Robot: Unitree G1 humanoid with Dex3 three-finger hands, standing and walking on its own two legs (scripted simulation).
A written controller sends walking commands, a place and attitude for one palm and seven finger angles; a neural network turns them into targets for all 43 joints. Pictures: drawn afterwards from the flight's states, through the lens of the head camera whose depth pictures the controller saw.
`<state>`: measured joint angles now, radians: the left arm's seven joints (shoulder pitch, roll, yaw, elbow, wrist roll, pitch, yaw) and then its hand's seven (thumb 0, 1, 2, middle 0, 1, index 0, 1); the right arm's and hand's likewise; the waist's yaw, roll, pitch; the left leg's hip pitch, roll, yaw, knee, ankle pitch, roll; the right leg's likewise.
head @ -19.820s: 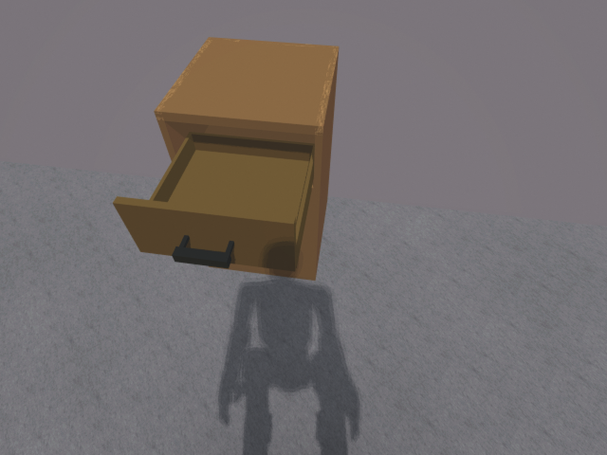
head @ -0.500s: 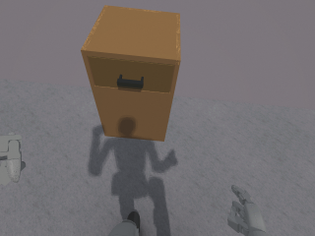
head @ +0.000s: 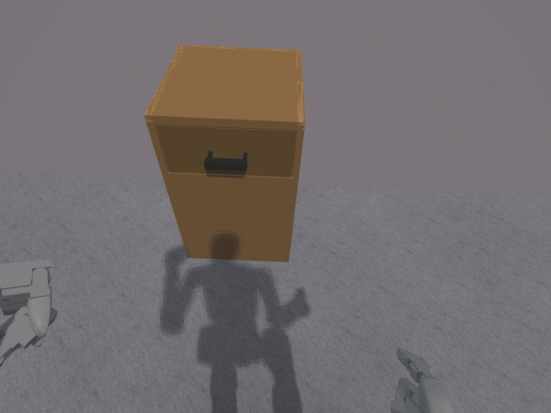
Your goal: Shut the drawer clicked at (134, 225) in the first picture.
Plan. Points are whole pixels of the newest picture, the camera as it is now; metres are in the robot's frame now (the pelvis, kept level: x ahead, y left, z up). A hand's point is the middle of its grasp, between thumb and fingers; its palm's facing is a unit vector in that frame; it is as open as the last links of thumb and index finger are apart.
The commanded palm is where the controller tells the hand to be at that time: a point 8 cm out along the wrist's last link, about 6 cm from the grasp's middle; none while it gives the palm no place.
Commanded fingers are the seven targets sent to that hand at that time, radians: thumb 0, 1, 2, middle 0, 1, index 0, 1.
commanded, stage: stop stepping back and stand still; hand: left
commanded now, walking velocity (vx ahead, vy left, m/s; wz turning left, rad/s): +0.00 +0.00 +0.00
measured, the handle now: (226, 159) +0.80 +0.17 -0.17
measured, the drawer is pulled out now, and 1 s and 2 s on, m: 0.00 0.00 0.00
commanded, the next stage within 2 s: let the arm hang, fingers relaxed in 0.52 s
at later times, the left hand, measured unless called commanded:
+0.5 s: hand (77, 281) +0.23 +0.23 +0.15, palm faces +0.30 -0.82 -0.48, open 3.2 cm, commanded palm +0.17 +0.27 +0.18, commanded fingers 0.00 0.90 0.90 -1.40 -1.60 -1.40 -1.60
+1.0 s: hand out of the picture +0.02 +0.20 -0.18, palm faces +0.06 -0.98 -0.21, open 3.5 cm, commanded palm none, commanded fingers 0.00 0.90 0.90 -0.60 -0.73 -0.60 -0.73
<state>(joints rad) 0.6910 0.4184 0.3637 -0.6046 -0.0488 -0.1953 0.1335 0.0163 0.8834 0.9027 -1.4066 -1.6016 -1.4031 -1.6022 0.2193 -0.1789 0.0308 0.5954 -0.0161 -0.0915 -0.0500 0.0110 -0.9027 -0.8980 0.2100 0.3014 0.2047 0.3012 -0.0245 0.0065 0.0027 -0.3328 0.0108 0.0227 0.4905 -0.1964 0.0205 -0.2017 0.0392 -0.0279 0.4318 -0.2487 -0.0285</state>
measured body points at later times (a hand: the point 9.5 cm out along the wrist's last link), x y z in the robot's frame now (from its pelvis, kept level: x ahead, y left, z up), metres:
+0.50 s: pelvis +0.03 -0.01 +0.00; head +0.05 -0.01 +0.45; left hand +0.20 +0.27 +0.18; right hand +0.20 -0.24 -0.08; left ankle +0.05 +0.10 -0.74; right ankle -0.01 -0.11 -0.74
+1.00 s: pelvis +0.02 +0.00 +0.00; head +0.05 +0.02 +0.45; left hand +0.02 +0.25 -0.16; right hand +0.05 -0.24 -0.14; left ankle +0.05 +0.10 -0.74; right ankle -0.01 -0.11 -0.74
